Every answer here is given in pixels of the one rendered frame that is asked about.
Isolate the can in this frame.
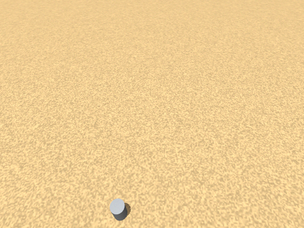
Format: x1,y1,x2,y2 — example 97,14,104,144
110,199,127,221

